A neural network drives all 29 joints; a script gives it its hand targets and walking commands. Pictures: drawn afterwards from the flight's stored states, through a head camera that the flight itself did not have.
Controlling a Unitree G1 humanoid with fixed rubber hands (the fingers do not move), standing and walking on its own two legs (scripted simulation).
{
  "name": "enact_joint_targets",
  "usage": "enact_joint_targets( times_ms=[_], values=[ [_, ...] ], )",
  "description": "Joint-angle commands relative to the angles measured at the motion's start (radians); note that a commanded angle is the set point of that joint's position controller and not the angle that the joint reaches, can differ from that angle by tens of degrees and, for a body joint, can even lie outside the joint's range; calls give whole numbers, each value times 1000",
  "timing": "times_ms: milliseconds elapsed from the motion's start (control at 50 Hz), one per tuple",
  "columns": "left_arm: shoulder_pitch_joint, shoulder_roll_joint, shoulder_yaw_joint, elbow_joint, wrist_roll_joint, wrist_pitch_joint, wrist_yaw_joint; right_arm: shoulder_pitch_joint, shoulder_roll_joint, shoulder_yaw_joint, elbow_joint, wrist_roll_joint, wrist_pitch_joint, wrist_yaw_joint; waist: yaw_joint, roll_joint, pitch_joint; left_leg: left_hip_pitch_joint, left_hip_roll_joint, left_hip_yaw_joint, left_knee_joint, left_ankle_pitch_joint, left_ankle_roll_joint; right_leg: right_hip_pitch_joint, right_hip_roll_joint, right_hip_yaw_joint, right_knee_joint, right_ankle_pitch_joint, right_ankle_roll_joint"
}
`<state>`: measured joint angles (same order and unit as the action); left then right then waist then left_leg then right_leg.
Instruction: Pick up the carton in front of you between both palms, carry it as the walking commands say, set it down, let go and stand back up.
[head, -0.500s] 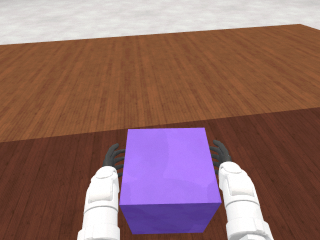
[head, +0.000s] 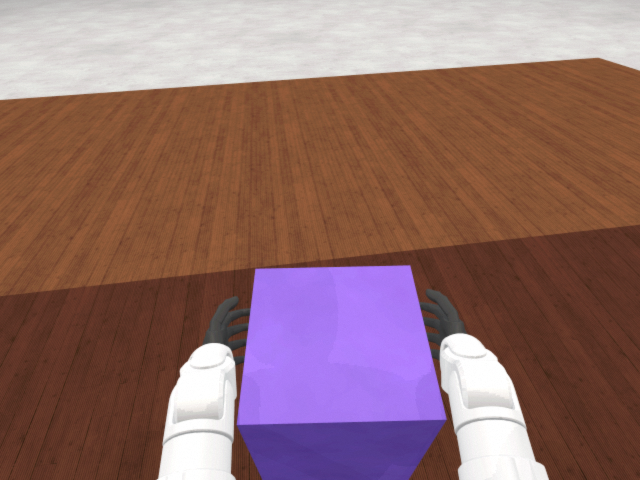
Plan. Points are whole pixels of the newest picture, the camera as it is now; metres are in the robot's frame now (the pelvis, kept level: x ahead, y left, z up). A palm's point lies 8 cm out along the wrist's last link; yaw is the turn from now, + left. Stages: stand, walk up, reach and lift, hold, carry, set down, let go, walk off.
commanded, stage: reach and lift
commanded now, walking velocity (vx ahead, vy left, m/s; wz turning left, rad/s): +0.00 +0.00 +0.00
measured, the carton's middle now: (334, 378) +0.29 +0.00 -0.04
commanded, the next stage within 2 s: hold in 0.18 s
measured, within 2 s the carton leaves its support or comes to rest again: neither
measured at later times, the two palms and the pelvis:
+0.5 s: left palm (214, 359) +0.27 +0.15 +0.05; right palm (459, 350) +0.27 -0.15 +0.05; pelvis -0.01 +0.00 +0.00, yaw +0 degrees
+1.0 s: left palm (214, 355) +0.28 +0.15 +0.05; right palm (458, 346) +0.28 -0.15 +0.05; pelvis -0.01 +0.00 +0.00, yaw +0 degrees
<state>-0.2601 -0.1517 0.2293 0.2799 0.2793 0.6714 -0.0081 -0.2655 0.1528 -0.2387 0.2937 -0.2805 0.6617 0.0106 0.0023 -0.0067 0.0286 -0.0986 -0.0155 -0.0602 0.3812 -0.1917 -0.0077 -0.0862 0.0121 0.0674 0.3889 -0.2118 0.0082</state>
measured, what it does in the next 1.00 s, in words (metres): stands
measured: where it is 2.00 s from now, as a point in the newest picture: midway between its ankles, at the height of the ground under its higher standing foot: outside the picture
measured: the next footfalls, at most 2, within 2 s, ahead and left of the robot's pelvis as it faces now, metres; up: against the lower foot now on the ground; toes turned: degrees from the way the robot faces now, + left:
left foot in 1.48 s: +0.15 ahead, +0.09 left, +0.00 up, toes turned +8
right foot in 1.80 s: +0.42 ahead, -0.15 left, +0.00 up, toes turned -14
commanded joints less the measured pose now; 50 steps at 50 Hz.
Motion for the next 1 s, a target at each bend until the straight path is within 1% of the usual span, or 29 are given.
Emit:
enact_joint_targets(
  times_ms=[0, 160, 260, 280, 320, 360, 400, 500, 640, 780, 980],
  values=[
    [-460, -935, -536, -59, -239, -31, -225, -456, 929, 537, -56, 238, -28, 229, -1, 5, -283, 122, -83, -15, -29, 248, -1, 38, 83, 8, -48, 240, -2],
    [-470, -925, -545, -83, -246, -14, -225, -464, 926, 548, -79, 245, -9, 225, -1, 3, -268, 120, -82, -14, -36, 215, 1, 41, 81, 8, -54, 213, 0],
    [-428, -918, -614, -181, -287, 23, -217, -420, 920, 616, -183, 284, 29, 215, -4, 3, -316, 163, -82, -22, -48, 298, -4, 95, 79, 15, -67, 302, 7],
    [-415, -904, -605, -185, -282, 34, -214, -407, 906, 609, -187, 281, 40, 213, -4, 3, -297, 159, -81, -21, -55, 288, -4, 96, 78, 15, -73, 291, 7],
    [-398, -879, -579, -172, -266, 53, -210, -389, 880, 582, -172, 267, 60, 209, -3, 2, -230, 137, -80, -17, -70, 223, -2, 73, 76, 12, -87, 224, 2],
    [-407, -864, -549, -147, -248, 62, -210, -401, 864, 554, -145, 252, 69, 210, -2, 2, -170, 111, -78, -12, -79, 137, 2, 41, 74, 8, -94, 139, -4],
    [-438, -870, -543, -138, -247, 62, -214, -432, 869, 546, -136, 250, 68, 215, -2, 3, -155, 101, -75, -9, -78, 88, 5, 24, 72, 4, -93, 90, -6],
    [-515, -902, -562, -138, -260, 53, -223, -512, 899, 567, -137, 264, 58, 225, -1, 5, -203, 101, -73, -8, -59, 64, 6, 23, 71, 0, -75, 66, -7],
    [-549, -912, -554, -101, -254, 50, -225, -544, 905, 555, -101, 255, 54, 227, -3, 4, -213, 99, -71, -5, -54, 31, 6, 12, 70, -3, -70, 31, -9],
    [-539, -912, -545, -90, -247, 53, -225, -534, 900, 547, -93, 249, 56, 228, -3, 6, -214, 110, -71, -6, -57, 65, 3, 20, 72, -5, -72, 61, -8],
    [-479, -902, -560, -137, -258, 58, -218, -479, 892, 566, -140, 261, 62, 221, 0, 5, -233, 133, -73, -10, -56, 161, 0, 50, 76, 1, -72, 156, -5]
  ],
)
